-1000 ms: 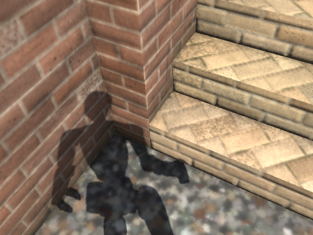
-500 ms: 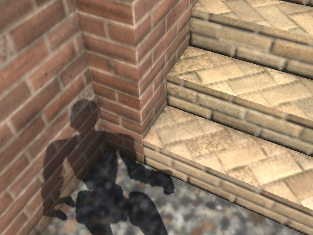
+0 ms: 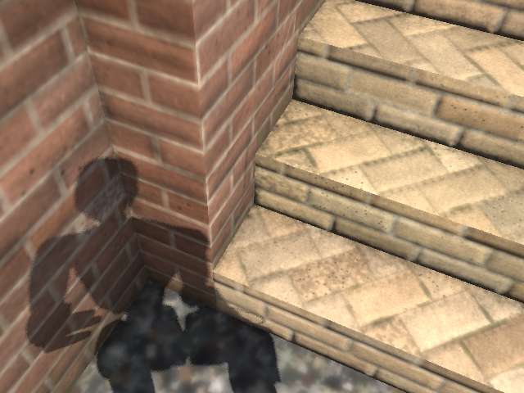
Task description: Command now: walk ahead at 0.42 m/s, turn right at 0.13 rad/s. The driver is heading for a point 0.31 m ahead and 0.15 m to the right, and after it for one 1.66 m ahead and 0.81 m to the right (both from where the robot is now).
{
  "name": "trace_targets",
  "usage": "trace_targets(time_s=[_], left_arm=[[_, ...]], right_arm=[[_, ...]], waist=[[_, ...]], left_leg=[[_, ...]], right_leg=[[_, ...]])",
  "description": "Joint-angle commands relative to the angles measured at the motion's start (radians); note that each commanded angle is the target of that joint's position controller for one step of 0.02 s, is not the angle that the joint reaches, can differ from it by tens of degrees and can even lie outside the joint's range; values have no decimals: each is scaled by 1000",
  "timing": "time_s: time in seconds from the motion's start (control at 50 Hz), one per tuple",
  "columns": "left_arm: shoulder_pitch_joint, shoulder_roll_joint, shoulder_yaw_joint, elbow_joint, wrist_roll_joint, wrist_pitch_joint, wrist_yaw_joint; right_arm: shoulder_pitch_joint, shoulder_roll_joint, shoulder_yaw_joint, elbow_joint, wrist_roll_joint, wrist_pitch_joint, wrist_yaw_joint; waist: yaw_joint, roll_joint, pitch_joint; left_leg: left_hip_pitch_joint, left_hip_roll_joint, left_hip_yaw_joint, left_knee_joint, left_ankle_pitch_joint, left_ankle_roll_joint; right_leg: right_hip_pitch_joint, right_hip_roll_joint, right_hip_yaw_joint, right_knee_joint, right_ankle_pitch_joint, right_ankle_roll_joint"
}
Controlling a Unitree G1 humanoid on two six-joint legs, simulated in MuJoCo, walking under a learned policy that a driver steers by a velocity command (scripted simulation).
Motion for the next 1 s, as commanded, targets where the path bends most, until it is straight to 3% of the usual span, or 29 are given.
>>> trace_targets(time_s=[0.02, 0.06, 0.1, 0.14, 0.16, 0.2, 0.22, 0.24, 0.26, 0.28, 0.3, 0.32, 0.34, 0.36, 0.42, 0.48, 0.54, 0.62, 0.66, 0.74, 0.76, 0.82, 0.84, 0.86, 0.88, 0.9, 0.94, 0.96, 1.0], left_arm=[[-157, -7, -20, -126, 12, -18, -26], [-211, -8, -26, -157, 16, -21, -32], [-241, 28, -19, -176, 4, -21, -31], [-263, 57, -11, -194, -4, -21, -35], [-263, 72, -7, -207, -3, -12, -36], [-175, 102, 7, -196, 11, -3, -33], [-39, 127, 25, -161, 15, -2, -31], [115, 174, 49, -120, 18, 1, -20], [184, 293, 77, -119, 40, 1, -9], [210, 288, 78, -123, 41, 35, 8], [152, 237, 72, -144, 40, 54, 32], [82, 214, 69, -157, 24, 62, 44], [6, 183, 62, -169, 8, 69, 50], [-52, 174, 58, -186, 3, 78, 50], [-115, 197, 63, -185, 30, 82, 45], [-91, 189, 62, -189, 23, 94, 62], [-59, 181, 65, -205, 24, 128, 96], [-24, 172, 71, -227, 28, 116, 101], [0, 174, 78, -230, 27, 115, 99], [-17, 169, 87, -275, 24, 140, 92], [-19, 163, 87, -287, 17, 144, 87], [-74, 150, 86, -326, -4, 153, 84], [-68, 114, 75, -336, -6, 152, 81], [-30, 58, 57, -351, 5, 141, 70], [-37, 148, 80, -347, 14, 126, 58], [-18, 196, 97, -332, 22, 119, 44], [-2, 149, 87, -293, 22, 134, 42], [-12, 115, 73, -298, 23, 142, 37], [-55, 74, 62, -324, 9, 148, 37]], right_arm=[[-16, -163, -32, -57, 14, 2, -29], [-15, -197, -39, -52, 19, -5, -39], [9, -222, -50, -35, 18, -19, -35], [7, -217, -54, -30, 22, -24, -26], [-1, -201, -51, -24, 23, -34, -22], [-38, -222, -58, -34, 12, -27, -21], [-64, -226, -58, -47, 5, -13, -27], [-62, -207, -46, -75, -1, -5, -37], [38, -81, -3, -134, -32, -16, -30], [-41, -85, 15, -166, -7, -49, -17], [-81, -203, -5, -164, 11, -63, -11], [-125, -213, 2, -195, 0, -58, -14], [-138, -210, 0, -191, -23, -40, -31], [-145, -225, -6, -201, -37, -10, -50], [-81, -177, 0, -222, -37, 43, -80], [-128, -151, 8, -257, -25, 59, -101], [-201, -147, 12, -269, -24, 68, -91], [-298, -161, 5, -287, -17, 61, -63], [-335, -170, -1, -283, -19, 44, -59], [-327, -145, 3, -269, 0, 25, -53], [-312, -156, 2, -260, 5, 20, -56], [-234, -176, -12, -233, 6, 11, -53], [-204, -204, -20, -231, -10, 12, -57], [-236, -281, -38, -244, -41, 25, -64], [-174, -243, -44, -236, -57, 31, -61], [-174, -217, -40, -245, -41, 34, -64], [-202, -183, -35, -253, -16, 39, -72], [-210, -184, -34, -255, -10, 44, -76], [-213, -199, -42, -258, -17, 59, -81]], waist=[[-5, 85, 78], [-8, 109, 84], [-9, 124, 88], [0, 119, 98], [10, 114, 67], [64, 129, -10], [134, 122, -84], [191, 84, -165], [112, -206, -285], [146, -339, -406], [148, -165, -381], [108, -66, -303], [54, 76, -216], [8, 112, -170], [-65, 59, -129], [-38, 23, -170], [10, -22, -190], [58, -62, -137], [72, -85, -118], [68, -115, -121], [69, -118, -114], [25, -87, -119], [21, -15, -151], [64, 242, -141], [14, 271, -159], [23, 180, -149], [34, 85, -109], [33, 80, -87], [17, 130, -72]], left_leg=[[25, 222, -136, -205, 244, 151], [-41, 199, -66, -241, 210, 126], [-32, 225, -32, -261, 201, 114], [29, 251, -7, -236, 231, 95], [58, 261, 14, -192, 325, 85], [106, 267, 55, 2, 691, 51], [98, 235, 91, 211, 843, 20], [-52, 195, 108, 473, 805, -20], [-499, 61, 107, 875, 76, -82], [-684, -90, -8, 1274, -483, -113], [-721, 3, -90, 1339, -408, -70], [-722, 50, -94, 1244, -329, -59], [-669, 93, -91, 1161, -240, -83], [-590, 118, -95, 1090, -193, -100], [-425, 74, -53, 959, -120, -126], [-489, 50, -93, 799, -47, -140], [-570, 28, -133, 667, 23, -138], [-628, 25, -192, 537, 4, -127], [-590, 11, -189, 462, -26, -117], [-472, -22, -161, 335, -82, -104], [-437, -21, -148, 299, -93, -100], [-223, 14, -122, 57, 101, -61], [-39, 117, -179, 31, 244, -9], [101, 317, -399, 51, 566, 143], [101, 455, -503, 44, 723, 277], [90, 465, -434, 67, 752, 273], [75, 336, -267, 103, 679, 173], [45, 310, -220, 102, 688, 159], [-5, 266, -131, 71, 672, 158]], right_leg=[[-172, -27, -16, -203, 135, 37], [-53, 2, -34, -380, 258, 51], [19, 23, -21, -477, 324, 35], [29, 31, -2, -537, 335, -1], [52, 43, -2, -542, 324, -22], [148, 89, -31, -527, 216, -70], [283, 126, -52, -561, 213, -98], [525, 110, 9, -573, 291, -124], [948, -144, 405, -505, 542, -250], [990, -277, 669, -645, 981, -463], [928, -235, 510, -657, 1077, -420], [816, -202, 408, -667, 1049, -365], [620, -156, 348, -708, 943, -313], [446, -130, 324, -757, 822, -289], [146, -62, 270, -804, 731, -268], [213, -59, 326, -776, 606, -207], [340, -48, 398, -756, 354, -120], [452, -89, 529, -768, 113, -111], [483, -75, 524, -746, 184, -111], [510, -41, 535, -687, 399, -143], [509, -29, 549, -678, 420, -146], [434, 24, 544, -618, 404, -102], [299, 60, 502, -526, 221, -63], [45, 205, 327, -338, -184, 1], [-66, 227, 228, -74, -389, 68], [-96, 169, 219, 72, -333, 104], [-122, 138, 186, 141, -220, 136], [-122, 131, 155, 133, -179, 149], [-83, 116, 81, 68, -120, 169]])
